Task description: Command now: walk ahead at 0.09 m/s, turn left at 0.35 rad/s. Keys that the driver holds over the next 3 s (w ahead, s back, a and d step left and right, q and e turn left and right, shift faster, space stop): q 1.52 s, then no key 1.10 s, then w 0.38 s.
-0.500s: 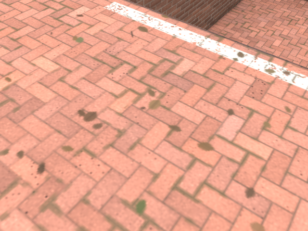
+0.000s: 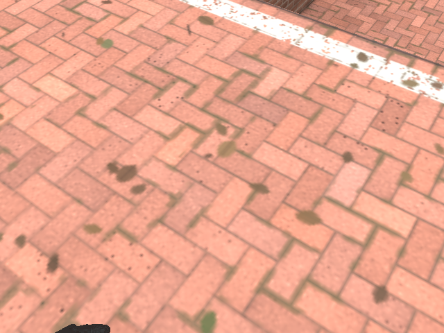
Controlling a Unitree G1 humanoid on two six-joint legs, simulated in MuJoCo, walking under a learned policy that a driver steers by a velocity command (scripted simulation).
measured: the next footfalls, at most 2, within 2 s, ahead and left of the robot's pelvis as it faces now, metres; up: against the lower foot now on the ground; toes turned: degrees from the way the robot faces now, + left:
left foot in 0.36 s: +0.05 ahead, +0.13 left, +0.00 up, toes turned +16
right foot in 0.88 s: +0.17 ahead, -0.06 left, +0.00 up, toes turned +35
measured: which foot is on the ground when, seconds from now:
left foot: up 0.00-0.34, down 0.36-0.88, up 0.90-1.00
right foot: down 0.00-0.36, up 0.38-0.86, down 0.88-1.00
